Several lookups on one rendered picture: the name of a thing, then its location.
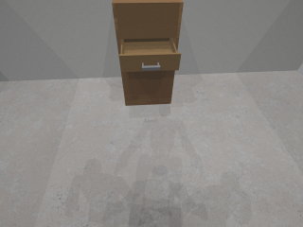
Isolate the cabinet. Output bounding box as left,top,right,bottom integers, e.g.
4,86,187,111
112,0,184,106

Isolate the handle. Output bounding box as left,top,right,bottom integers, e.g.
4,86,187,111
141,62,161,71

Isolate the drawer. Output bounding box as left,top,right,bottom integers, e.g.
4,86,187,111
119,38,181,73

